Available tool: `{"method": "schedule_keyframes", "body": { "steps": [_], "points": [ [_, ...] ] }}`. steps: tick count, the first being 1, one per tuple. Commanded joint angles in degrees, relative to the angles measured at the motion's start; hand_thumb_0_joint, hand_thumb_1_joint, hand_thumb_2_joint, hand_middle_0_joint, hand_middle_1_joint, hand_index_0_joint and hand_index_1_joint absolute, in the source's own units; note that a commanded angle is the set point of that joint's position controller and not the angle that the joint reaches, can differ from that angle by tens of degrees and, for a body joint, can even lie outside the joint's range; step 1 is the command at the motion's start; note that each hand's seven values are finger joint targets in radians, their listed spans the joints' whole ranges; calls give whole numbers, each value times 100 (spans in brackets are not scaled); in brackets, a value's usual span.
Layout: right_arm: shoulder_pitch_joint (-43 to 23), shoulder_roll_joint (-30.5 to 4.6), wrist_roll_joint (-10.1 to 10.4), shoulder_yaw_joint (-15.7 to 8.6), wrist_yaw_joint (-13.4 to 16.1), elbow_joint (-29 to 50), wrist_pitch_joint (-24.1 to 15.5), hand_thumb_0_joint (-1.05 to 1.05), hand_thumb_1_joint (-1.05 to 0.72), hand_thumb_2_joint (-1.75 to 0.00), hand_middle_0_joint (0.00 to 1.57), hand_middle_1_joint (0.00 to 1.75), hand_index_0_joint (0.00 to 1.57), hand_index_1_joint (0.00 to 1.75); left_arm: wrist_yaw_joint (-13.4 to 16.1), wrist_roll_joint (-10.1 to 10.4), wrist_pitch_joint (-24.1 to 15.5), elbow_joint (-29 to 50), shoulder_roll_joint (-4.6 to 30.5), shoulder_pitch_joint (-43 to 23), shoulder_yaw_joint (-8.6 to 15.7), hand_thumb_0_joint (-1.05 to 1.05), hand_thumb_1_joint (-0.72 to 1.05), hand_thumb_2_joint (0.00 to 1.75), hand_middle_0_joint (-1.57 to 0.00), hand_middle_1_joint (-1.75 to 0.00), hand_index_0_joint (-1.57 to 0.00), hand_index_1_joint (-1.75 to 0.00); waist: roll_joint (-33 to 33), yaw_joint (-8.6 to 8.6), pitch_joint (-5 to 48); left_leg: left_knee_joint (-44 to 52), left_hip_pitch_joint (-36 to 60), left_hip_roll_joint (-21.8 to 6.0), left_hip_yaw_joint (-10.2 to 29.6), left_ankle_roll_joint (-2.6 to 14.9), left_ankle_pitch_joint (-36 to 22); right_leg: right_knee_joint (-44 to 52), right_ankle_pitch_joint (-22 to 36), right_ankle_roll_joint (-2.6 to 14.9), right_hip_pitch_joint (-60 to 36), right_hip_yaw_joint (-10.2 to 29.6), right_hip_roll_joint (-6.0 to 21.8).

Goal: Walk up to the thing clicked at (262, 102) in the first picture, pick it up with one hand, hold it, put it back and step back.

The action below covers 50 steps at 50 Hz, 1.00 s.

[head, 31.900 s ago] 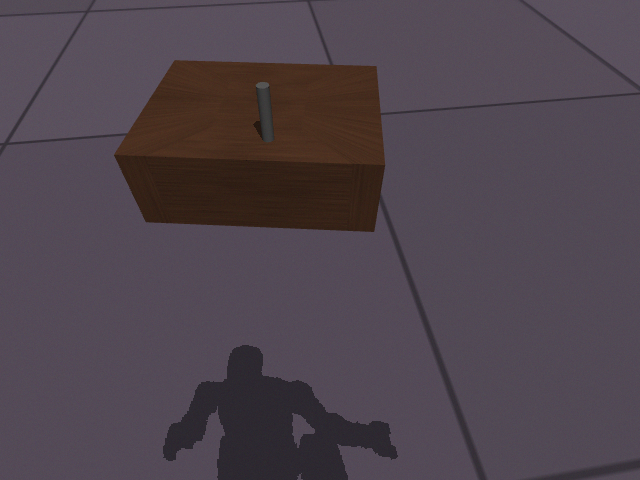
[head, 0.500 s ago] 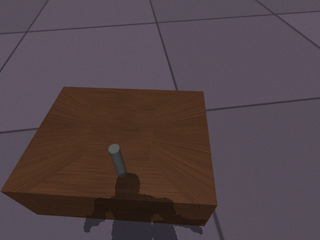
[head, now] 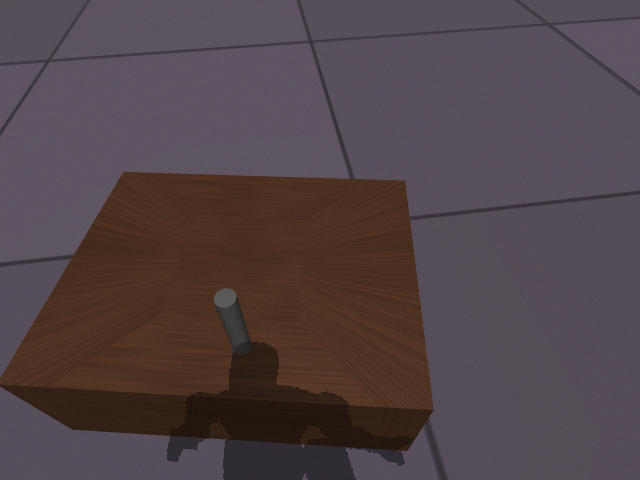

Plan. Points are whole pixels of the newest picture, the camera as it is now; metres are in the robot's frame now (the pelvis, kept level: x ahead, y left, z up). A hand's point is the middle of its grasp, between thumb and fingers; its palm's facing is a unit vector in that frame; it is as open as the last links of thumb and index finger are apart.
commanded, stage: stand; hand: left
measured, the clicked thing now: (234, 324) +0.49 +0.20 -0.31
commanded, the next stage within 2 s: step back in 0.88 s
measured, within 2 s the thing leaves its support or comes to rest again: neither
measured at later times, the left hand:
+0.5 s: hand out of the picture +0.08 +0.26 -0.15, palm faces -0.01 -0.94 -0.35, open 7.3 cm
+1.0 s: hand out of the picture +0.07 +0.27 -0.16, palm faces +0.00 -0.93 -0.37, open 7.3 cm
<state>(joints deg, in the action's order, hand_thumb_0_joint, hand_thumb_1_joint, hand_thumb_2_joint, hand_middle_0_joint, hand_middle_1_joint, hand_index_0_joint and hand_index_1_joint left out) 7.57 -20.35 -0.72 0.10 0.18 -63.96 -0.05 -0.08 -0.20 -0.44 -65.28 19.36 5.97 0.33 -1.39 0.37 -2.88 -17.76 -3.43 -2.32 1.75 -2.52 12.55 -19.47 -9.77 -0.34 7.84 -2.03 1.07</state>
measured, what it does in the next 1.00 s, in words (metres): stands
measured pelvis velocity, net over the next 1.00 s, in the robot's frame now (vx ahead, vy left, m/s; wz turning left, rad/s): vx -0.02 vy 0.01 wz -0.02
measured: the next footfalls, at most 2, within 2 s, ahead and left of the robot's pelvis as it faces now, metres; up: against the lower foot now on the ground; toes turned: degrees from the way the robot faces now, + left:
right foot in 1.58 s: -0.10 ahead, -0.07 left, +0.00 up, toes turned -2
left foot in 1.94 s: -0.18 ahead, +0.18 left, +0.00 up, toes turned -5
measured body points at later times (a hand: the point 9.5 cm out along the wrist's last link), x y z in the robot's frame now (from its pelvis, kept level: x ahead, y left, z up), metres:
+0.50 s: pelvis +0.00 +0.00 +0.00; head +0.01 -0.01 +0.45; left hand +0.08 +0.30 -0.13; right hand +0.07 -0.30 -0.14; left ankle -0.03 +0.15 -0.75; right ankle +0.01 -0.12 -0.75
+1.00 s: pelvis -0.02 +0.01 -0.01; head +0.02 +0.00 +0.44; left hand +0.07 +0.31 -0.13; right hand +0.06 -0.31 -0.14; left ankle -0.03 +0.15 -0.74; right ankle +0.01 -0.12 -0.75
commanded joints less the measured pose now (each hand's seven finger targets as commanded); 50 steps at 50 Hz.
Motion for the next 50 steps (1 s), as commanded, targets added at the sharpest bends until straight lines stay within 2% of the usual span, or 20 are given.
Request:
{"method": "schedule_keyframes", "body": {
  "steps": [1, 2, 3, 6, 14, 16, 20, 27, 32, 38, 40, 43, 44, 45, 46, 47, 48, 49, 50],
  "points": [
    [-136, -1153, -9, -234, 62, 314, -131, 0, -90, -90, 20, 30, 20, 30, 61, -16, -137, 337, 1247, -214, 234, 0, 90, 90, -20, -30, -20, -30, 68, -31, 399, 263, -215, -503, 274, 273, -983, 235, 1058, 158, -341, 552, 671],
    [-190, -1127, -1, -235, 56, 337, -130, 0, -90, -90, 20, 30, 20, 30, 68, -27, -141, 354, 1261, -216, 230, 0, 90, 90, -20, -30, -20, -30, 121, -14, 459, 260, -179, -527, 301, 275, -1121, 198, 1131, 177, -383, 501, 661],
    [-155, -1164, -6, -241, 61, 336, -133, 0, -90, -90, 20, 30, 20, 30, 71, -21, -134, 355, 1249, -221, 242, 0, 90, 90, -20, -30, -20, -30, 63, -34, 465, 271, -204, -500, 260, 270, -1000, 218, 1048, 154, -360, 528, 659],
    [-159, -1136, -2, -233, 65, 343, -141, 0, -90, -90, 20, 30, 20, 30, 71, -29, -138, 358, 1263, -242, 244, 0, 90, 90, -20, -30, -20, -30, 138, -36, 548, 242, -141, -539, 275, 276, -1278, 126, 1360, 174, -486, 506, 677],
    [-197, -1133, -3, -241, 61, 336, -124, 0, -90, -90, 20, 30, 20, 30, 69, -27, -123, 333, 1280, -236, 256, 0, 90, 90, -20, -30, -20, -30, 219, -17, 340, 323, -182, -517, 277, 279, -964, 236, 985, 150, -310, 493, 625],
    [-176, -1129, -8, -243, 57, 348, -131, 0, -90, -90, 20, 30, 20, 30, 67, -27, -138, 354, 1310, -267, 265, 0, 90, 90, -20, -30, -20, -30, 243, -42, 422, 283, -178, -527, 256, 285, -1041, 211, 1148, 167, -406, 528, 657],
    [-209, -1159, -14, -250, 57, 337, -133, 0, -90, -90, 20, 30, 20, 30, 61, -28, -123, 360, 1255, -238, 254, 0, 90, 90, -20, -30, -20, -30, 105, -7, 316, 349, -278, -516, 267, 282, -773, 273, 784, 164, -323, 529, 636],
    [-183, -1148, -9, -257, 54, 341, -142, 0, -90, -90, 20, 30, 20, 30, 62, -34, -133, 388, 1286, -268, 257, 0, 90, 90, -20, -30, -20, -30, 183, -36, 460, 313, -213, -543, 258, 290, -984, 201, 1074, 179, -420, 551, 661],
    [-159, -1149, -10, -253, 51, 292, -137, 0, -90, -90, 20, 30, 20, 30, 52, -9, -106, 359, 1274, -252, 248, 0, 90, 90, -20, -30, -20, -30, 83, -27, 292, 395, -317, -503, 263, 275, -656, 281, 692, 163, -292, 562, 631],
    [-142, -1163, -8, -265, 48, 302, -140, 0, -90, -90, 20, 30, 20, 30, 57, -22, -130, 365, 1285, -217, 245, 0, 90, 90, -20, -30, -20, -30, 193, -36, 428, 323, -189, -525, 251, 286, -890, 225, 980, 176, -331, 574, 651],
    [-139, -1134, -6, -250, 41, 292, -133, 0, -90, -90, 20, 30, 20, 30, 53, -9, -128, 336, 1280, -184, 237, 0, 90, 90, -20, -30, -20, -30, 165, -25, 283, 373, -268, -497, 254, 279, -665, 295, 735, 154, -241, 578, 624],
    [-164, -1172, -9, -254, 44, 319, -139, 0, -90, -90, 20, 30, 20, 30, 60, -12, -132, 370, 1277, -209, 239, 0, 90, 90, -20, -30, -20, -30, 73, -30, 418, 309, -204, -525, 225, 293, -846, 230, 995, 177, -324, 594, 659],
    [-362, -1445, 37, -391, 15, 437, -41, 0, -90, -90, 20, 30, 20, 30, 82, 66, -68, 546, 1644, -178, 508, 0, 90, 90, -20, -30, -20, -30, 204, 47, -165, -360, -597, -399, 246, 463, -1653, -191, 2112, 198, 51, 704, 617],
    [-262, -1323, 89, -381, 17, 522, -5, 0, -90, -90, 20, 30, 20, 30, 108, 86, -45, 609, 1669, -110, 531, 0, 90, 90, -20, -30, -20, -30, 314, 8, 13, -633, -617, -346, 118, 465, -1839, -282, 2464, 303, -29, 697, 670],
    [-199, -1250, 111, -371, 8, 572, 17, 0, -90, -90, 20, 30, 20, 30, 115, 96, -26, 677, 1657, -65, 546, 0, 90, 90, -20, -30, -20, -30, 386, 22, 126, -899, -586, -232, 8, 436, -1683, -276, 2612, 425, -71, 788, 777],
    [-96, -1212, 119, -381, 14, 622, 41, 0, -90, -90, 20, 30, 20, 30, 124, 86, -12, 772, 1707, -95, 579, 0, 90, 90, -20, -30, -20, -30, 575, -27, 336, -1265, -596, -98, -104, 421, -1483, -222, 2761, 630, -80, 965, 964],
    [-66, -1221, 125, -409, 12, 689, 86, 0, -90, -90, 20, 30, 20, 30, 126, 74, 13, 866, 1793, -134, 619, 0, 90, 90, -20, -30, -20, -30, 716, -25, 481, -1704, -650, 117, -177, 396, -1038, -139, 2752, 865, -31, 1217, 1203],
    [28, -1158, 123, -435, 2, 728, 135, 0, -90, -90, 20, 30, 20, 30, 131, 37, 34, 1005, 1815, -314, 637, 0, 90, 90, -20, -30, -20, -30, 968, -68, 591, -2188, -795, 323, -241, 384, 24, -59, 2637, 1133, 10, 1447, 1508],
    [56, -1146, 105, -470, -6, 790, 191, 0, -90, -90, 20, 30, 20, 30, 145, -23, 46, 1129, 1792, -365, 639, 0, 90, 90, -20, -30, -20, -30, 1188, -27, 615, -2848, -1010, 462, -150, 421, 1446, -5, 2550, 1396, 109, 1706, 1785]
  ]
}}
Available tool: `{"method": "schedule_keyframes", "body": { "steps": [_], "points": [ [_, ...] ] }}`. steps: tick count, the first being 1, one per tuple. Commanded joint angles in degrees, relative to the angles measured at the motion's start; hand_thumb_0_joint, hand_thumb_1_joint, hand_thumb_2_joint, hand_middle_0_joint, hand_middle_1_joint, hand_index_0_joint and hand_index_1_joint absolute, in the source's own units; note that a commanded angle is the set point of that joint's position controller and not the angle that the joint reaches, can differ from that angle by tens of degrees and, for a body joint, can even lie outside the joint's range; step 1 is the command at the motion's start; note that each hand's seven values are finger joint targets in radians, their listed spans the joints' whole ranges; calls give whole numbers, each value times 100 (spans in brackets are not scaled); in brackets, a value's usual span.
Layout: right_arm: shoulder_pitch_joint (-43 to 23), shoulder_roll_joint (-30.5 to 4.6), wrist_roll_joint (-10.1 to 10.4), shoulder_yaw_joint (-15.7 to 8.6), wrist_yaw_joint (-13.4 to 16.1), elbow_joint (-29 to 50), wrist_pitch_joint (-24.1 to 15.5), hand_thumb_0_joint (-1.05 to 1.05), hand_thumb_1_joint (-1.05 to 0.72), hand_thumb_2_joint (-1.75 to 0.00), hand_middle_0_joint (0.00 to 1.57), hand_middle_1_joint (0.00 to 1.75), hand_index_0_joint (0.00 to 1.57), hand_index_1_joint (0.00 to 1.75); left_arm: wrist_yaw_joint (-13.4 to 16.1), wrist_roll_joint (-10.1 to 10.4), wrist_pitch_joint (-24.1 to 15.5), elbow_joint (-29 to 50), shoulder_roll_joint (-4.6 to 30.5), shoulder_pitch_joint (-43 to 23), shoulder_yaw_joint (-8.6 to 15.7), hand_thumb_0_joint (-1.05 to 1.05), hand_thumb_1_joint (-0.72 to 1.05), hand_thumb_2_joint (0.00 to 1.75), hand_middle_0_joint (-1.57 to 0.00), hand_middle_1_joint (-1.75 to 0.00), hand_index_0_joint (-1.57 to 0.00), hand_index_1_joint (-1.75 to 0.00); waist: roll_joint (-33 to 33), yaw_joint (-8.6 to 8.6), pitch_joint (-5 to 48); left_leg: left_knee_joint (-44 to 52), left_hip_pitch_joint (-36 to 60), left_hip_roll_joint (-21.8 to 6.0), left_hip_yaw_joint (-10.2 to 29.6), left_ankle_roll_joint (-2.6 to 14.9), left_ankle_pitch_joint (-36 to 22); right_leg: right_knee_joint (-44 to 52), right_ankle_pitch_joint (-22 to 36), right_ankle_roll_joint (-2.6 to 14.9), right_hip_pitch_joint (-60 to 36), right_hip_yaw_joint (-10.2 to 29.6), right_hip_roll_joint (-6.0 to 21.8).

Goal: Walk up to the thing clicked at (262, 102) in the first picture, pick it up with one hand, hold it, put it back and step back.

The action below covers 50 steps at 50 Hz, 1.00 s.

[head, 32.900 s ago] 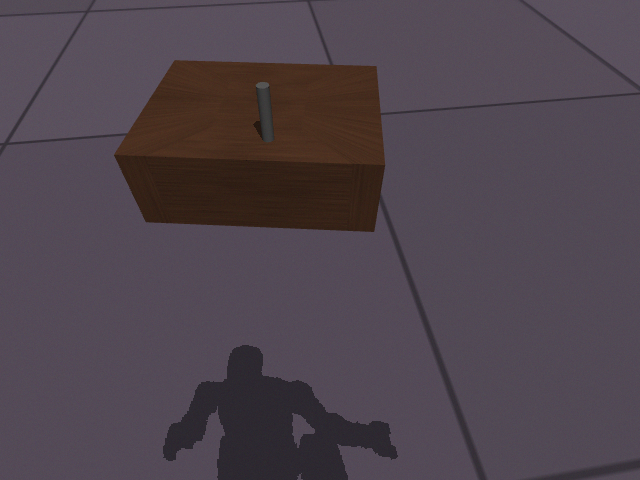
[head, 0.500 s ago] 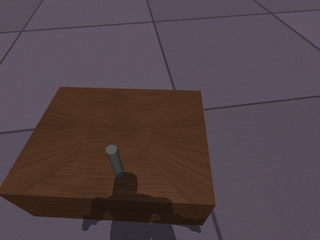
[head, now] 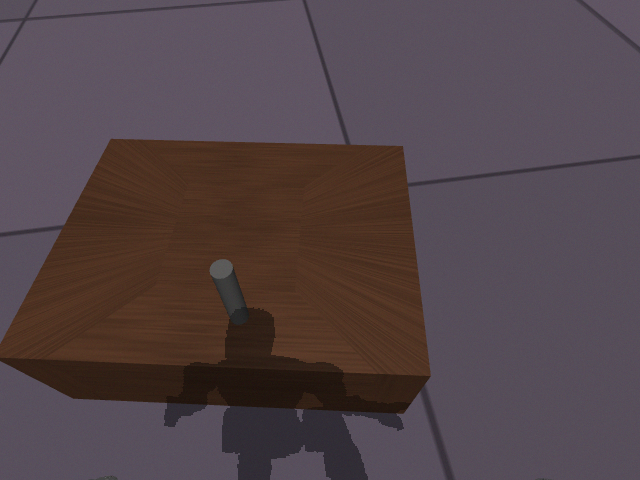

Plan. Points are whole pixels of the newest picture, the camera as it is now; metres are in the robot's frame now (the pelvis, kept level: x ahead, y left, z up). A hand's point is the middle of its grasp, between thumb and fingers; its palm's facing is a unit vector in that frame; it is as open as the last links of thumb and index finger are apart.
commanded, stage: step back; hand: left
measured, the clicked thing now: (231, 294) +0.51 +0.21 -0.31
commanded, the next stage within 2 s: none
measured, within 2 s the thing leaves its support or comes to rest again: neither
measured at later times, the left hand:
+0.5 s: hand out of the picture +0.04 +0.31 -0.17, palm faces -0.10 -0.93 -0.37, open 7.3 cm
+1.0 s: hand out of the picture -0.05 +0.32 -0.16, palm faces -0.02 -0.93 -0.37, open 7.3 cm
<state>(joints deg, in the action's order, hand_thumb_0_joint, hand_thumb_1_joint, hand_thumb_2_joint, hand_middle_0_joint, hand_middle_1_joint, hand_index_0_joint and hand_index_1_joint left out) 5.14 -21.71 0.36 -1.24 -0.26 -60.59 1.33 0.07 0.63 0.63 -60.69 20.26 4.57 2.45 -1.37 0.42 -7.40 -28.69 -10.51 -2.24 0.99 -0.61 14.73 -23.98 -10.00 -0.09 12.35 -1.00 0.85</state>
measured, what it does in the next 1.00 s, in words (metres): walks backwards: right foot, then left foot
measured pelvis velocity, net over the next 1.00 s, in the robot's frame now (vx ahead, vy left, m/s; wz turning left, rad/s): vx -0.20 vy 0.06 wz -0.04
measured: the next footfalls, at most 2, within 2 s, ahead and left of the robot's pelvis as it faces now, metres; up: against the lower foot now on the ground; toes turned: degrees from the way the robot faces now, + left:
right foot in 0.58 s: -0.07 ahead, -0.07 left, +0.00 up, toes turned -1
left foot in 0.94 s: -0.16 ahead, +0.17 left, +0.00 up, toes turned -4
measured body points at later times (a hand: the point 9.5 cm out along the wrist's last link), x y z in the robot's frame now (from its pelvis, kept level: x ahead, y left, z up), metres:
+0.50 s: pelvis -0.08 +0.05 -0.01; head +0.00 +0.06 +0.43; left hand +0.05 +0.35 -0.15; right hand -0.02 -0.26 -0.13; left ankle -0.06 +0.15 -0.74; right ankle -0.12 -0.08 -0.70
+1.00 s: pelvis -0.20 +0.06 -0.02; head -0.13 +0.07 +0.42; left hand -0.05 +0.37 -0.14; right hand -0.11 -0.26 -0.13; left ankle -0.20 +0.17 -0.74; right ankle -0.12 -0.07 -0.74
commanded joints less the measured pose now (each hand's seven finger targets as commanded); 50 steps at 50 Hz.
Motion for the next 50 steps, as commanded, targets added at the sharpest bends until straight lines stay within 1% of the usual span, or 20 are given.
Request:
{"method": "schedule_keyframes", "body": {
  "steps": [1, 6, 7, 8, 9, 11, 15, 19, 22, 26, 28, 30, 31, 32, 35, 38, 44, 47, 49, 50],
  "points": [
    [450, -1050, -24, -362, 15, 521, 103, 0, -90, -90, 20, 30, 20, 30, 123, -184, -54, 811, 1752, -321, 456, 0, 90, 90, -20, -30, -20, -30, 1314, -73, 1109, -2272, -358, 398, 110, 292, 1677, 406, 2384, 1514, -124, 1660, 1969],
    [942, -1105, -59, -482, -10, 665, 59, 0, -90, -90, 20, 30, 20, 30, 141, -201, 91, 1258, 1555, -856, 346, 0, 90, 90, -20, -30, -20, -30, 1072, -405, 1161, -765, -34, 163, 137, 313, 237, -726, 1804, 855, 356, 874, 1251],
    [904, -1139, -116, -501, 14, 698, 23, 0, -90, -90, 20, 30, 20, 30, 135, -152, 148, 1301, 1420, -730, 306, 0, 90, 90, -20, -30, -20, -30, 571, -383, 1024, 227, -15, -28, 265, 248, -944, -1173, 1206, 605, 394, 688, 880],
    [765, -1486, -232, -597, 37, 765, -12, 0, -90, -90, 20, 30, 20, 30, 134, -78, 207, 1380, 1157, -565, 264, 0, 90, 90, -20, -30, -20, -30, -686, -277, 990, 838, 156, -751, 1381, 352, -2360, -2134, 146, 334, 845, 431, 25],
    [737, -1817, -293, -677, 55, 838, -48, 0, -90, -90, 20, 30, 20, 30, 171, -65, 245, 1412, 1019, -565, 259, 0, 90, 90, -20, -30, -20, -30, -1197, -264, 920, 871, 621, -1293, 2183, 653, -3582, -2821, -2251, 209, 1694, 700, -770],
    [478, -1875, -265, -658, 97, 1059, -62, 0, -90, -90, 20, 30, 20, 30, 240, -93, 306, 1321, 1051, -124, 281, 0, 90, 90, -20, -30, -20, -30, -917, -160, 1011, 576, 291, -1671, 2098, 1029, -4298, -3834, -2696, 170, 1542, 1177, -760],
    [-148, -1485, -274, -575, 216, 1353, -109, 0, -90, -90, 20, 30, 20, 30, 247, -65, 304, 1191, 1287, 155, 339, 0, 90, 90, -20, -30, -20, -30, -776, 162, 845, 217, 522, -1133, 1196, 1160, -3735, -4711, -1800, 107, 1916, 1392, -736],
    [523, -1245, -169, -561, 279, 1298, -122, 0, -90, -90, 20, 30, 20, 30, 176, -153, 201, 1477, 1167, 27, 375, 0, 90, 90, -20, -30, -20, -30, -580, -140, 1021, -17, 1529, -1041, 1183, 1055, -4087, -3834, -1759, -84, 1970, 1093, -632],
    [674, -1337, -145, -593, 297, 1357, -98, 0, -90, -90, 20, 30, 20, 30, 166, -157, 156, 1622, 1146, -36, 380, 0, 90, 90, -20, -30, -20, -30, -517, -295, 1046, -126, 1671, -1257, 1195, 1380, -3926, -2907, -1868, -140, 1769, 901, -474],
    [444, -1448, -119, -579, 236, 1488, -34, 0, -90, -90, 20, 30, 20, 30, 113, -174, 86, 1547, 1080, 370, 447, 0, 90, 90, -20, -30, -20, -30, -720, -168, 1269, -431, 1058, -1118, 967, 1177, -3262, -1171, -1383, 44, 643, 389, -233],
    [139, -1415, -66, -552, 208, 1576, 17, 0, -90, -90, 20, 30, 20, 30, 115, -218, 42, 1349, 1047, 789, 476, 0, 90, 90, -20, -30, -20, -30, -428, 81, 1321, -806, 349, -923, 765, 928, -2551, 31, 28, 184, -229, 308, -248],
    [106, -1053, 35, -408, 183, 1690, 10, 0, -90, -90, 20, 30, 20, 30, 120, -299, -27, 1442, 1675, 715, 623, 0, 90, 90, -20, -30, -20, -30, 1004, 58, 1247, -1755, -1188, 63, 396, 322, -345, 39, 1749, 757, -893, 2150, 969],
    [-84, -1002, 21, -423, 240, 1684, 71, 0, -90, -90, 20, 30, 20, 30, 93, -222, 7, 1571, 1999, 418, 650, 0, 90, 90, -20, -30, -20, -30, 1728, 240, 845, -3033, -1292, 782, 212, 135, 2187, 404, 2128, 1771, 106, 3094, 2008],
    [109, -1149, -13, -492, 265, 1560, 105, 0, -90, -90, 20, 30, 20, 30, 97, -254, -24, 1751, 1974, 207, 653, 0, 90, 90, -20, -30, -20, -30, 1603, 168, 537, -3833, -1092, 659, 650, 40, 2392, 432, 2120, 1996, 698, 3379, 2178],
    [451, -1183, 30, -434, 212, 1328, 65, 0, -90, -90, 20, 30, 20, 30, 138, -171, 5, 1888, 1395, -60, 547, 0, 90, 90, -20, -30, -20, -30, 794, -88, 565, -4089, -1466, 955, 925, 49, 1688, -42, 2682, 1336, 118, 1685, 1187],
    [515, -1137, 14, -358, 260, 1398, -7, 0, -90, -90, 20, 30, 20, 30, 147, -224, 38, 1992, 1263, 183, 529, 0, 90, 90, -20, -30, -20, -30, 785, 92, 872, -3624, -1583, 928, 620, -56, 1422, -280, 2568, 1219, -462, 1326, 866],
    [689, -1008, -86, -373, 246, 1489, -91, 0, -90, -90, 20, 30, 20, 30, 148, -244, 155, 2135, 1413, 359, 534, 0, 90, 90, -20, -30, -20, -30, 1531, 128, 1207, -903, -1115, 323, 154, -15, 1239, -712, 2457, 1187, -1115, 1495, 1127],
    [1000, -1112, -207, -511, 200, 1328, -157, 0, -90, -90, 20, 30, 20, 30, 85, -159, 259, 2221, 1308, 191, 446, 0, 90, 90, -20, -30, -20, -30, 919, -84, 1185, 709, 89, 203, 248, 161, -676, -1245, 1060, 660, -14, 1269, 724],
    [572, -1972, -339, -677, 162, 1489, -171, 0, -90, -90, 20, 30, 20, 30, 99, -126, 271, 2247, 1029, 245, 436, 0, 90, 90, -20, -30, -20, -30, -945, -10, 1019, 1022, 442, -1683, 2692, 1008, -1710, -2923, -2303, 173, 1780, 628, -813],
    [536, -2235, -268, -738, 148, 1581, -167, 0, -90, -90, 20, 30, 20, 30, 183, -221, 283, 2240, 1253, -4, 545, 0, 90, 90, -20, -30, -20, -30, -1172, -351, 919, 1157, -605, -2309, 3134, 1702, -1642, -4038, -2895, 79, 1287, 1193, -756]
  ]
}}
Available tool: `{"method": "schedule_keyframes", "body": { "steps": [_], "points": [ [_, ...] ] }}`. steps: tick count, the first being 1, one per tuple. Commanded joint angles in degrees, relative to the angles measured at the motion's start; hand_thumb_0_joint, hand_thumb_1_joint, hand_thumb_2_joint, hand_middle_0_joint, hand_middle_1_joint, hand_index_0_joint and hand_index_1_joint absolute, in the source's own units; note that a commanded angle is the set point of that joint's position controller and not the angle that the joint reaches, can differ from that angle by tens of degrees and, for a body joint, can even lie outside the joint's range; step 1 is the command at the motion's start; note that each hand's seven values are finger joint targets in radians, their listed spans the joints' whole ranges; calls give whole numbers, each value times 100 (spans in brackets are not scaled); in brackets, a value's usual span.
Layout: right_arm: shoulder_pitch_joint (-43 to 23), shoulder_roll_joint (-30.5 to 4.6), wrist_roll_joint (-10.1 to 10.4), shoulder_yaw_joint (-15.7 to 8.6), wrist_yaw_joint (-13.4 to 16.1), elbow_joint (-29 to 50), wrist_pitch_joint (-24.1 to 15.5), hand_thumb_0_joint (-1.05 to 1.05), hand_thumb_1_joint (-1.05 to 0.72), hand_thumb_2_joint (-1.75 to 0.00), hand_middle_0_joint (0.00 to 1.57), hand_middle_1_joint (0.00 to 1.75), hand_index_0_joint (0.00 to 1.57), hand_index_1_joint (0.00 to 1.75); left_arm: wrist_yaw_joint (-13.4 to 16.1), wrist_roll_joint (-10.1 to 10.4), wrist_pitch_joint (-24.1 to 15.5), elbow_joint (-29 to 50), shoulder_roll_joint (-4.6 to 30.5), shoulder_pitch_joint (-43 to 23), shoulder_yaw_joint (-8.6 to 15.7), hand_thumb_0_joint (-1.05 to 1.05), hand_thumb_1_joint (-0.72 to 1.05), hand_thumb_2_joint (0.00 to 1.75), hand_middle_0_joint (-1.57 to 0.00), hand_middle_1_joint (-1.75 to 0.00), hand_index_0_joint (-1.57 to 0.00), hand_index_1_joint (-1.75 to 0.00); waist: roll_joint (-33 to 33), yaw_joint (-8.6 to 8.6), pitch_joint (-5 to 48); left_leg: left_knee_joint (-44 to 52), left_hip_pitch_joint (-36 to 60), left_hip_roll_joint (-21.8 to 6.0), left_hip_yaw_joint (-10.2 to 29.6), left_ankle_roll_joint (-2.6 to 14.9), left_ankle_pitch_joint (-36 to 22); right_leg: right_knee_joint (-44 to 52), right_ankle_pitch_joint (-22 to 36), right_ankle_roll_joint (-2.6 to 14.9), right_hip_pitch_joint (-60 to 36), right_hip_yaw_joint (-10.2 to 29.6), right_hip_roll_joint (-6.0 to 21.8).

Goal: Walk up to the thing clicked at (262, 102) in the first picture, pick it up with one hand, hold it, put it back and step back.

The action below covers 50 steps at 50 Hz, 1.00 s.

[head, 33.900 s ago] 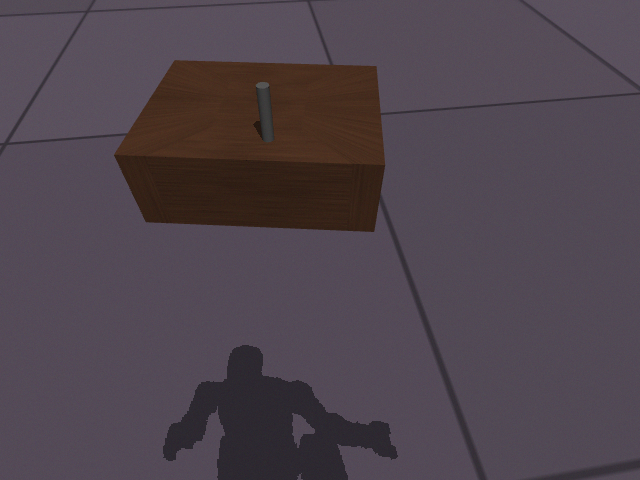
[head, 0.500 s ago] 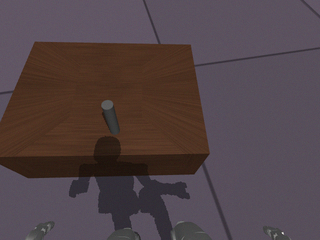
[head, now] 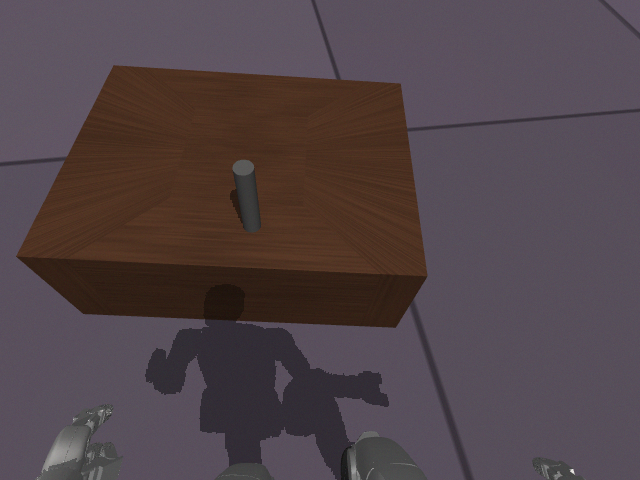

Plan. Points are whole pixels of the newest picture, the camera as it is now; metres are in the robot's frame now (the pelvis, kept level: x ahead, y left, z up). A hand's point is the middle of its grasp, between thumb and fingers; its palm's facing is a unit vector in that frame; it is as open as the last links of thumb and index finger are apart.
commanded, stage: step back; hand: left
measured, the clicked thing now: (248, 199) +0.70 +0.17 -0.29
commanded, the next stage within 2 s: none
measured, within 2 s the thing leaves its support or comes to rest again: neither
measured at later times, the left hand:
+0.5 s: hand out of the picture -0.07 +0.22 -0.12, palm faces -0.06 -0.91 -0.41, open 7.3 cm
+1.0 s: hand out of the picture -0.20 +0.20 -0.14, palm faces +0.01 -0.93 -0.36, open 7.3 cm
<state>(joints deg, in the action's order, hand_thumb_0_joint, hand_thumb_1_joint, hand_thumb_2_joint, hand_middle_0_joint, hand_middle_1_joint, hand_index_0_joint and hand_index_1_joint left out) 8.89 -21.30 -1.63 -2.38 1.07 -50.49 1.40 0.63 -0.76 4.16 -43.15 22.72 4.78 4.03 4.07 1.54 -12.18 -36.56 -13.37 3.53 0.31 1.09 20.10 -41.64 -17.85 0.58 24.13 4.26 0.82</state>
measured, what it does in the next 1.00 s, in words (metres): walks backwards: right foot, then left foot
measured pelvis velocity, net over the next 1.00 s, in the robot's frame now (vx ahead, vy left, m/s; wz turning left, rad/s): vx -0.30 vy -0.06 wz -0.01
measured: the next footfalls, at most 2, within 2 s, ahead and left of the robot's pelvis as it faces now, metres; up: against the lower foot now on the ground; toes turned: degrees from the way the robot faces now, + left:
right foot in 0.38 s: -0.12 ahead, -0.17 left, +0.00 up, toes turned -1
left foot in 0.74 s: -0.20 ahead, +0.06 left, +0.00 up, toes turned +0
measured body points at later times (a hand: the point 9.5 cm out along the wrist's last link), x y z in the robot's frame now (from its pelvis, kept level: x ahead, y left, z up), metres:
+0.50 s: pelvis -0.14 -0.05 +0.01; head -0.10 -0.08 +0.45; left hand -0.07 +0.26 -0.10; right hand -0.03 -0.37 -0.12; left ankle -0.08 +0.10 -0.66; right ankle -0.16 -0.16 -0.72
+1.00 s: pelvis -0.30 -0.06 +0.01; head -0.25 -0.04 +0.46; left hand -0.20 +0.25 -0.12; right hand -0.19 -0.37 -0.09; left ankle -0.24 +0.06 -0.72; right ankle -0.36 -0.21 -0.64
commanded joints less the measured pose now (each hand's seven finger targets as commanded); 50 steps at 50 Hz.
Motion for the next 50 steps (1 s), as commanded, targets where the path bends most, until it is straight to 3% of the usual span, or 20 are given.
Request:
{"method": "schedule_keyframes", "body": {
  "steps": [1, 4, 12, 16, 18, 19, 20, 21, 22, 24, 26, 29, 33, 36, 37, 38, 39, 40, 44, 50],
  "points": [
    [-58, -2081, -64, -586, 36, 555, -196, 0, -90, -90, 20, 30, 20, 30, 133, -99, -76, 388, 1116, 11, 400, 0, 90, 90, -20, -30, -20, -30, -1409, -321, 1130, 1961, -614, -2748, 2947, 1541, -1974, -2819, -1781, 21, 62, 826, -658],
    [-662, -1385, -71, -390, 74, 734, -226, 0, -90, -90, 20, 30, 20, 30, 51, 33, -70, 81, 1022, 701, 430, 0, 90, 90, -20, -30, -20, -30, -1104, 222, 1008, 1550, -25, -1659, 1177, 934, -2720, -3337, -904, 36, 493, 892, -840],
    [108, -1488, 14, -518, 102, 765, -169, 0, -90, -90, 20, 30, 20, 30, 4, -58, -143, 118, 926, 644, 358, 0, 90, 90, -20, -30, -20, -30, -1413, -311, 1516, 1054, 1207, -1926, 1114, 1375, -2927, -1420, -1201, -361, 202, 375, -374],
    [-136, -1659, -18, -542, 57, 891, -45, 0, -90, -90, 20, 30, 20, 30, -52, -52, -210, -164, 863, 1144, 342, 0, 90, 90, -20, -30, -20, -30, -1753, -187, 1841, 755, 757, -1784, 1004, 1109, -2502, 623, -733, -174, -861, -212, -157],
    [-393, -1632, 48, -498, 33, 924, 48, 0, -90, -90, 20, 30, 20, 30, -43, -73, -251, -460, 836, 1671, 373, 0, 90, 90, -20, -30, -20, -30, -1540, 114, 1923, 333, 221, -1521, 801, 777, -2164, 2003, 404, 18, -1623, -435, -176],
    [-414, -1382, 108, -432, 20, 960, 66, 0, -90, -90, 20, 30, 20, 30, -39, -167, -280, -440, 1161, 1562, 459, 0, 90, 90, -20, -30, -20, -30, -904, 79, 1694, -102, -683, -1056, 773, 406, -1334, 1913, 483, 170, -1815, 393, 210],
    [-395, -1041, 147, -332, 35, 1090, 57, 0, -90, -90, 20, 30, 20, 30, -50, -206, -291, -276, 1675, 1410, 588, 0, 90, 90, -20, -30, -20, -30, 638, 78, 1361, -981, -1889, -37, 472, 12, 492, 2201, 363, 602, -1710, 2039, 1257],
    [-551, -1157, 134, -408, 156, 1079, 65, 0, -90, -90, 20, 30, 20, 30, -46, -207, -249, -7, 2179, 831, 663, 0, 90, 90, -20, -30, -20, -30, 1298, 283, 1009, -2376, -1523, 176, 585, -199, 1603, 2577, 378, 1591, -168, 2798, 2272],
    [-521, -1393, 141, -505, 169, 971, 54, 0, -90, -90, 20, 30, 20, 30, -10, -172, -273, 121, 2063, 490, 633, 0, 90, 90, -20, -30, -20, -30, 1253, 143, 639, -3010, -1258, -66, 900, -162, 1507, 2752, 366, 1726, 572, 2989, 2401],
    [-105, -1358, 199, -409, 93, 670, 34, 0, -90, -90, 20, 30, 20, 30, 21, -149, -324, 259, 1411, 7, 444, 0, 90, 90, -20, -30, -20, -30, 471, -219, 685, -3273, -1284, 307, 1012, -112, 764, 2016, 1839, 1160, -102, 1195, 1360],
    [219, -1076, 184, -298, 143, 581, -19, 0, -90, -90, 20, 30, 20, 30, 58, -150, -296, 214, 1152, -10, 460, 0, 90, 90, -20, -30, -20, -30, 632, -305, 1029, -3158, -1560, 396, 792, -114, 599, 1512, 2732, 777, -915, 345, 847],
    [27, -1029, 137, -241, 159, 673, -75, 0, -90, -90, 20, 30, 20, 30, 118, -186, -287, 235, 1093, 617, 400, 0, 90, 90, -20, -30, -20, -30, 733, 122, 1207, -2339, -1832, 278, 550, -236, 859, 1279, 3273, 1007, -1948, 554, 1007],
    [173, -989, 52, -265, 136, 714, -135, 0, -90, -90, 20, 30, 20, 30, 189, -136, -219, 324, 1152, 699, 424, 0, 90, 90, -20, -30, -20, -30, 823, 205, 1627, -672, -1479, -215, 318, -196, 968, 857, 3795, 1170, -2683, 864, 1445],
    [839, -1044, 24, -349, 96, 395, -153, 0, -90, -90, 20, 30, 20, 30, 129, -31, -128, 458, 1203, 197, 347, 0, 90, 90, -20, -30, -20, -30, 522, -177, 1839, 1254, -190, -171, -89, -45, -678, 334, 3021, 845, -1991, 572, 1229],
    [771, -1168, 3, -410, 96, 400, -158, 0, -90, -90, 20, 30, 20, 30, 100, -28, -92, 514, 1083, 222, 287, 0, 90, 90, -20, -30, -20, -30, 250, -119, 1837, 1497, 237, -409, 352, 79, -1451, 187, 2325, 610, -1459, 534, 1022],
    [664, -1615, -61, -523, 95, 449, -155, 0, -90, -90, 20, 30, 20, 30, 70, -5, -92, 548, 910, 320, 237, 0, 90, 90, -20, -30, -20, -30, -836, -55, 1913, 1391, 727, -1464, 1812, 513, -2446, -539, 923, 275, -412, 136, 385],
    [262, -1991, -70, -556, 48, 587, -131, 0, -90, -90, 20, 30, 20, 30, 99, 38, -91, 541, 857, 235, 246, 0, 90, 90, -20, -30, -20, -30, -1559, -24, 1661, 1568, 646, -2280, 2607, 1159, -2966, -1452, -1529, 81, 376, -352, -463],
    [253, -2282, -87, -602, 52, 650, -129, 0, -90, -90, 20, 30, 20, 30, 178, -31, -73, 514, 1054, -18, 335, 0, 90, 90, -20, -30, -20, -30, -1725, -364, 1542, 1685, -405, -2858, 3161, 1781, -2851, -2488, -2209, 11, -39, 316, -401],
    [-469, -1439, -105, -368, 98, 754, -132, 0, -90, -90, 20, 30, 20, 30, 85, 59, -44, 85, 1039, 475, 364, 0, 90, 90, -20, -30, -20, -30, -990, 136, 1030, 1478, -698, -1707, 1228, 1136, -2684, -3419, -1140, 40, 42, 632, -699],
    [-101, -1377, -74, -410, 5, 747, 18, 0, -90, -90, 20, 30, 20, 30, 61, -14, -235, -48, 889, 575, 230, 0, 90, 90, -20, -30, -20, -30, -1646, -216, 1304, 1150, 677, -1668, 1093, 1287, -2213, -754, -1226, -277, -78, -49, -241]
  ]
}}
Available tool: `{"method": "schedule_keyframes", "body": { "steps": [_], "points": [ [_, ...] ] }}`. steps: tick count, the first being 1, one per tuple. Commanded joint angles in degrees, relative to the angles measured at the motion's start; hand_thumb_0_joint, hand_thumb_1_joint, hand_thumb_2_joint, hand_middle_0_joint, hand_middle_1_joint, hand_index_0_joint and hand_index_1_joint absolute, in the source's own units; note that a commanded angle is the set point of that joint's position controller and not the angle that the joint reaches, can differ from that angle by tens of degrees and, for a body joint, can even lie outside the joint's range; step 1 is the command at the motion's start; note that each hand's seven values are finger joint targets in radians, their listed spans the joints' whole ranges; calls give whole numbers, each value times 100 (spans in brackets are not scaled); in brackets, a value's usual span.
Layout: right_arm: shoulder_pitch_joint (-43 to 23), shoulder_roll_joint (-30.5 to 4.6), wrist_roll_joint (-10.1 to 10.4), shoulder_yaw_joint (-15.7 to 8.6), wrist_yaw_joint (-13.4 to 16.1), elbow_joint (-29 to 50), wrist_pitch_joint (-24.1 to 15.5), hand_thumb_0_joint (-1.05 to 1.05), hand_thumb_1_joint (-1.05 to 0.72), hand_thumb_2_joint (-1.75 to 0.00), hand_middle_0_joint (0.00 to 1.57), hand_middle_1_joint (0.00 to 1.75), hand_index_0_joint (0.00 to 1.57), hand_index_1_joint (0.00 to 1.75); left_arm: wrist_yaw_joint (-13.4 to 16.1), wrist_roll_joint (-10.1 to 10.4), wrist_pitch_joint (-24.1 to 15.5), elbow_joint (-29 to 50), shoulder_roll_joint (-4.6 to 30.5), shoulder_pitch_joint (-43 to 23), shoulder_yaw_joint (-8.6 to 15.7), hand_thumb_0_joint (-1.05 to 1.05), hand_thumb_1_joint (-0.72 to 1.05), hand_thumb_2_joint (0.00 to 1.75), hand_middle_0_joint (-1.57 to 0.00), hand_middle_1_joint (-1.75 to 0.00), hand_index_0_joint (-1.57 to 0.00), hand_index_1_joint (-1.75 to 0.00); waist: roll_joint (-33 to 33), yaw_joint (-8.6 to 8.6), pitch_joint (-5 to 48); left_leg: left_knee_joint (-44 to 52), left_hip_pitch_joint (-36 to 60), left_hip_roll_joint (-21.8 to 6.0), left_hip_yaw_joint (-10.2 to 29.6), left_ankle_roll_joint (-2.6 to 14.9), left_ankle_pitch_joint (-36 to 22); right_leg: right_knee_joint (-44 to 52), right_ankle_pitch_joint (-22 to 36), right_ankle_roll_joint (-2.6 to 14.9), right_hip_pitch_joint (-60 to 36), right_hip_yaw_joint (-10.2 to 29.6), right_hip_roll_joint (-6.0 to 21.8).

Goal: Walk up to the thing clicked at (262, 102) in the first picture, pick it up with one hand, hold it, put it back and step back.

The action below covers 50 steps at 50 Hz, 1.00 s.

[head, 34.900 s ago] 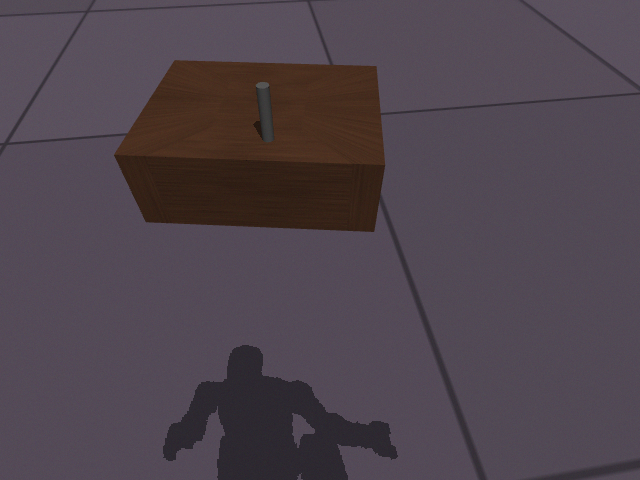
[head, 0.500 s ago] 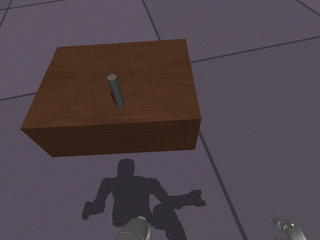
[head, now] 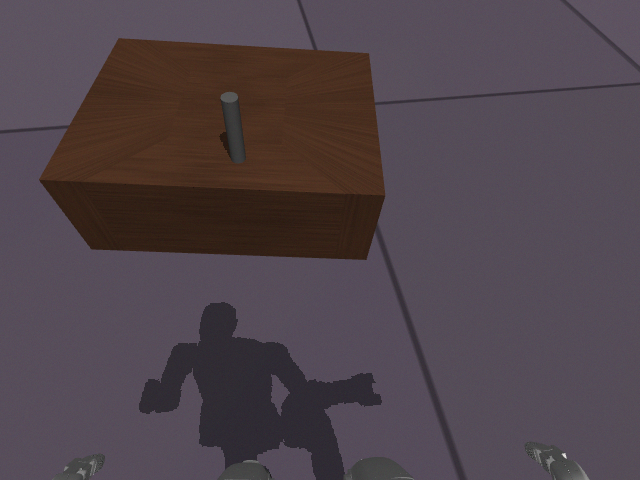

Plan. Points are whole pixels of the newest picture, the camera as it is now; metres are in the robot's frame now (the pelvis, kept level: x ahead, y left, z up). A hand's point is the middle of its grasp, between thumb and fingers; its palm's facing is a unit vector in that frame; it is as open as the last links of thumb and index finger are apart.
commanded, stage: step back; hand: left
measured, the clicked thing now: (234, 130) +1.00 +0.25 -0.30
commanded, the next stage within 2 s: stand in 1.30 s
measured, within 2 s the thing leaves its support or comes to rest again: neither
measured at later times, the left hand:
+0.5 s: hand out of the picture -0.08 +0.28 -0.13, palm faces +0.10 -0.88 -0.46, open 7.4 cm
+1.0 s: hand out of the picture -0.07 +0.25 -0.14, palm faces +0.08 -0.91 -0.40, open 7.3 cm
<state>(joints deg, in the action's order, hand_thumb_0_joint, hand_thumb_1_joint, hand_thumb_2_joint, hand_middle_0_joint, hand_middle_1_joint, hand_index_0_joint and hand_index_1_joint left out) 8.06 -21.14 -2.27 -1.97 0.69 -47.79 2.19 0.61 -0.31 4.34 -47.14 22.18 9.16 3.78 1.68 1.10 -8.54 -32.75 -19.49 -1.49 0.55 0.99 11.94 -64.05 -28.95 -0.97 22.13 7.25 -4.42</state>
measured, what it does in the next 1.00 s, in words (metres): steps on the spot: right foot, then left foot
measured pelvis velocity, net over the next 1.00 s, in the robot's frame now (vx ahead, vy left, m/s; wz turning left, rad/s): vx -0.10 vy -0.02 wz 0.06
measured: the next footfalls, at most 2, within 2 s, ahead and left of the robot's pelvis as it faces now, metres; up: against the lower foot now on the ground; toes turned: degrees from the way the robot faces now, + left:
right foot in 0.10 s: -0.06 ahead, -0.14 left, +0.00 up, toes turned +0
left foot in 0.48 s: -0.12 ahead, +0.11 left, +0.00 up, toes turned +3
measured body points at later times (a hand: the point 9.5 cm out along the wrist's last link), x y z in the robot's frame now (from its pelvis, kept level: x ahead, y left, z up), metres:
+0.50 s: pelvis -0.14 -0.02 -0.01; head -0.11 -0.03 +0.44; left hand -0.09 +0.33 -0.10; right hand -0.05 -0.32 -0.14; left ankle -0.16 +0.11 -0.73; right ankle -0.10 -0.14 -0.73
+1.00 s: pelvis -0.10 -0.02 +0.00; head -0.07 -0.04 +0.45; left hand -0.07 +0.30 -0.11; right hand +0.00 -0.32 -0.13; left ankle -0.10 +0.13 -0.69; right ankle -0.08 -0.13 -0.73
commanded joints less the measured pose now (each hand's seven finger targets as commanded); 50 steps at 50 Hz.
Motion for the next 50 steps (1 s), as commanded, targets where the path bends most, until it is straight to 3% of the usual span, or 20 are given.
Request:
{"method": "schedule_keyframes", "body": {
  "steps": [1, 4, 6, 7, 8, 12, 18, 21, 23, 24, 26, 27, 30, 35, 38, 40, 41, 42, 46, 50],
  "points": [
    [-26, -1408, 3, -449, 26, 476, -25, 0, -90, -90, 20, 30, 20, 30, 79, -50, -299, 293, 934, 260, 242, 0, 90, 90, -20, -30, -20, -30, -1493, -145, 1125, 581, 1522, -1178, 1026, 1220, -1635, 2174, -12, -86, -34, -407, 419],
    [-173, -1579, 77, -465, -21, 435, 134, 0, -90, -90, 20, 30, 20, 30, 100, -86, -417, -98, 885, 808, 257, 0, 90, 90, -20, -30, -20, -30, -1438, 30, 1718, -147, 1389, -967, 753, 890, -1815, 4426, 1356, 78, -1156, -942, 307],
    [-201, -1101, 159, -299, -24, 548, 123, 0, -90, -90, 20, 30, 20, 30, 115, -237, -485, -151, 1554, 780, 433, 0, 90, 90, -20, -30, -20, -30, 191, 27, 1437, -1162, -606, -11, 592, 303, 381, 4331, 1878, 373, -1830, 870, 1213],
    [-403, -966, 145, -298, 43, 684, 108, 0, -90, -90, 20, 30, 20, 30, 101, -233, -433, 17, 2079, 501, 587, 0, 90, 90, -20, -30, -20, -30, 1027, 228, 1056, -2082, -1201, 715, 551, -76, 2088, 4518, 1738, 1232, -953, 1932, 2428],
    [-533, -1204, 127, -446, 108, 674, 161, 0, -90, -90, 20, 30, 20, 30, 133, -243, -449, 185, 2322, 173, 606, 0, 90, 90, -20, -30, -20, -30, 1278, 365, 637, -3126, -957, 409, 1084, -192, 2347, 4861, 1506, 1846, 257, 2778, 3128],
    [126, -1164, 188, -369, 37, 161, 112, 0, -90, -90, 20, 30, 20, 30, 188, -176, -506, 186, 1304, -510, 370, 0, 90, 90, -20, -30, -20, -30, 429, -328, 601, -3609, -936, 822, 976, -175, 1203, 3796, 3392, 895, -532, -35, 1494],
    [-280, -1202, 35, -378, -28, 207, -71, 0, -90, -90, 20, 30, 20, 30, 128, -251, -580, -14, 1484, 573, 515, 0, 90, 90, -20, -30, -20, -30, 947, 471, 888, -1698, -1466, 266, 582, -332, 1738, 4099, 427, 1238, -2279, 885, 1933],
    [-167, -1223, -19, -409, -113, 81, -174, 0, -90, -90, 20, 30, 20, 30, 70, -233, -564, -7, 1701, 428, 523, 0, 90, 90, -20, -30, -20, -30, 1242, 370, 720, -408, -428, 76, 224, -174, 2190, 4280, -118, 1299, -1389, 989, 2177],
    [600, -1148, 7, -452, -153, -320, -241, 0, -90, -90, 20, 30, 20, 30, 33, -198, -517, 90, 1627, -71, 435, 0, 90, 90, -20, -30, -20, -30, 968, -115, 842, 1050, 1069, 245, -116, 36, 1075, 3835, 240, 947, -549, 321, 1859],
    [807, -1226, 3, -526, -142, -498, -279, 0, -90, -90, 20, 30, 20, 30, 26, -204, -503, 79, 1292, 78, 303, 0, 90, 90, -20, -30, -20, -30, 200, -144, 947, 1202, 1779, 303, 111, 67, 753, 3111, 190, 688, -54, -138, 1414],
    [707, -2021, -96, -639, -97, -320, -326, 0, -90, -90, 20, 30, 20, 30, 42, -71, -518, 134, 968, -176, 207, 0, 90, 90, -20, -30, -20, -30, -1375, -371, 653, 2162, 1490, -1738, 3433, 1065, 3415, 1342, -362, 136, 1632, -957, 466],
    [540, -2091, -24, -654, -123, -310, -320, 0, -90, -90, 20, 30, 20, 30, 46, -162, -537, 47, 1477, -519, 339, 0, 90, 90, -20, -30, -20, -30, -960, -454, 102, 2410, 122, -1940, 3592, 1404, 4194, 933, -442, 174, 1046, -369, 738],
    [-117, -1337, -55, -425, -103, -166, -415, 0, -90, -90, 20, 30, 20, 30, -94, -73, -595, -209, 1176, 52, 274, 0, 90, 90, -20, -30, -20, -30, -877, 7, 13, 1954, 544, -944, 1760, 812, 2249, 1395, 457, 238, 702, -426, 731],
    [150, -1466, -48, -510, -128, -235, -383, 0, -90, -90, 20, 30, 20, 30, -155, -107, -662, -361, 1085, 46, 267, 0, 90, 90, -20, -30, -20, -30, -1297, -216, 188, 1716, 322, -965, 1323, 900, 2065, 2461, 398, 126, -135, -822, 599],
    [-90, -1371, 20, -465, -149, -162, -289, 0, -90, -90, 20, 30, 20, 30, -94, -153, -757, -614, 1006, 530, 287, 0, 90, 90, -20, -30, -20, -30, -1095, 129, 487, 797, -102, -721, 817, 694, 1673, 3654, 1147, 203, -1376, -1190, 291],
    [205, -687, 110, -254, -126, -107, -277, 0, -90, -90, 20, 30, 20, 30, 19, -241, -874, -753, 1374, 1002, 413, 0, 90, 90, -20, -30, -20, -30, 497, 292, 869, -1295, -774, -45, 252, 274, 1219, 4579, 915, 388, -2417, 603, 1193],
    [116, -703, 100, -253, -85, -39, -274, 0, -90, -90, 20, 30, 20, 30, 36, -235, -893, -681, 1865, 900, 503, 0, 90, 90, -20, -30, -20, -30, 1065, 350, 738, -1913, -1562, 543, 221, 45, 2193, 5080, 39, 1020, -2169, 2451, 2372],
    [124, -1174, 48, -394, -21, -152, -263, 0, -90, -90, 20, 30, 20, 30, 22, -237, -870, -508, 1997, 514, 509, 0, 90, 90, -20, -30, -20, -30, 563, 277, 342, -2314, -1196, 215, 708, -13, 2336, 5096, -265, 1572, -1244, 2916, 2920],
    [399, -1076, 119, -374, -63, -409, -346, 0, -90, -90, 20, 30, 20, 30, 50, -125, -932, -431, 1396, 233, 344, 0, 90, 90, -20, -30, -20, -30, 300, 25, 522, -2013, -849, -12, 685, -35, 1519, 4441, 2295, 1198, -1398, 892, 2040],
    [416, -900, 114, -321, -73, -451, -349, 0, -90, -90, 20, 30, 20, 30, 46, -109, -876, -390, 1362, 6, 269, 0, 90, 90, -20, -30, -20, -30, 754, -15, 910, -736, 23, -57, -11, -144, 1107, 3899, 3817, 1064, -1154, 18, 1815]
  ]
}}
